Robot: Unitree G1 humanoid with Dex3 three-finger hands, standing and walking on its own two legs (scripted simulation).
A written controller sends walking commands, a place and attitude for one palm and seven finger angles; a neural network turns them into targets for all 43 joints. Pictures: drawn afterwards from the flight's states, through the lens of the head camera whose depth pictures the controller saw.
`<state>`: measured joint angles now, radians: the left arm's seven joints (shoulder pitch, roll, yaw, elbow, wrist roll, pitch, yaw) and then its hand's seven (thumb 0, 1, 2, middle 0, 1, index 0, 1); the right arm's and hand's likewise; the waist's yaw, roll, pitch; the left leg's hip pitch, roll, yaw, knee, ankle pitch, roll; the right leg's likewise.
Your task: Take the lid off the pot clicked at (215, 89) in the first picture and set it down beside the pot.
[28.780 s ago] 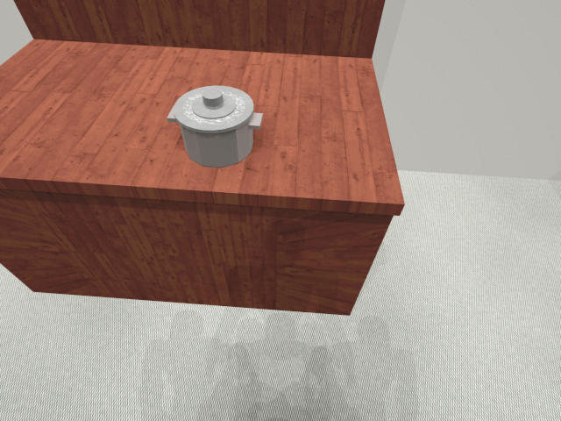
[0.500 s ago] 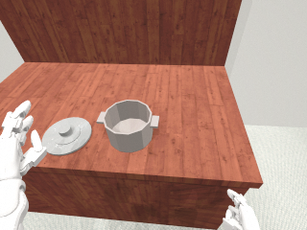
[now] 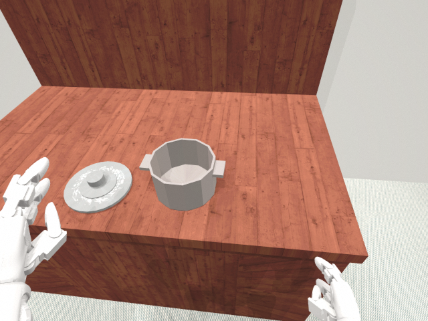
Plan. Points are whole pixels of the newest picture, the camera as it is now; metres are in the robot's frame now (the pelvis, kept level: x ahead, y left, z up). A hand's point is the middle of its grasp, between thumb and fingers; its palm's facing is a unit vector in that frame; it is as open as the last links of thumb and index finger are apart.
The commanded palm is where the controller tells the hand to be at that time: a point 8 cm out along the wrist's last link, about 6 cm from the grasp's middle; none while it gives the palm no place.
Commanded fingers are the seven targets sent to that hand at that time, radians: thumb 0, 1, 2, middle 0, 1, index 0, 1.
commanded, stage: step back with the hand held close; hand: left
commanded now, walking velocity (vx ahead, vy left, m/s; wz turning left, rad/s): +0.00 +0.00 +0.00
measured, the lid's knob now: (95, 178) +0.46 +0.40 -0.05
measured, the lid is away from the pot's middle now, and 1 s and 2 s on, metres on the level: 0.25 0.25 0.25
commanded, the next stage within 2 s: none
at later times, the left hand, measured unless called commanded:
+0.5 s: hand (37, 255) +0.15 +0.26 +0.16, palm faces +0.26 -0.83 -0.49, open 7.4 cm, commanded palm +0.10 +0.30 +0.18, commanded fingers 0.00 0.90 0.90 -0.20 -0.30 -0.20 -0.30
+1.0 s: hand (17, 291) +0.10 +0.25 +0.16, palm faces +0.37 -0.81 -0.45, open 7.4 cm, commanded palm +0.04 +0.30 +0.18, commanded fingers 0.00 0.90 0.90 -0.20 -0.30 -0.20 -0.30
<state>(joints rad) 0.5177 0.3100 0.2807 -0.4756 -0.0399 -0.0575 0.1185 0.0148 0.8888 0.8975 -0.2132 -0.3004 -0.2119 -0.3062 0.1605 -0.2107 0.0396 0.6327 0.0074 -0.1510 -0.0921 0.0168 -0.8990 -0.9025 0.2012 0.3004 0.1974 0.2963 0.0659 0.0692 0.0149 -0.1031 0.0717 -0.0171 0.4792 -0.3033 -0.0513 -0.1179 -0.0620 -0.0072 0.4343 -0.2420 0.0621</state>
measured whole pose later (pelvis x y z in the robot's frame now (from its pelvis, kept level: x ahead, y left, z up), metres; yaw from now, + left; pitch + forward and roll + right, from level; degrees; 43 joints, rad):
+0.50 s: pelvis -0.05 +0.03 -0.01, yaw -2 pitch -1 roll -1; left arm 0.66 0.44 0.40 -0.66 -0.05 -0.20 0.10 0.02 0.89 0.90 -0.22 -0.30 -0.22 -0.31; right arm 0.19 -0.18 0.01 0.55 0.03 -0.07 -0.06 0.02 -0.90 -0.90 0.20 0.30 0.20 0.30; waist 0.01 -0.04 0.06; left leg -0.30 0.04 0.03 0.60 -0.29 -0.01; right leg -0.32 -0.11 -0.03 0.53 -0.19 0.06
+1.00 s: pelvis -0.09 +0.02 -0.02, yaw +0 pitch +0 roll -1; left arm 0.61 0.40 0.38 -0.63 -0.02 -0.27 0.15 0.01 0.89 0.90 -0.22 -0.30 -0.21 -0.31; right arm 0.23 -0.21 0.00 0.58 0.02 -0.14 -0.07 0.02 -0.90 -0.90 0.20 0.30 0.20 0.30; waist 0.00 -0.02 0.04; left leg -0.43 0.05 -0.02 0.68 -0.30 -0.01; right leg -0.41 -0.09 -0.05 0.57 -0.16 0.06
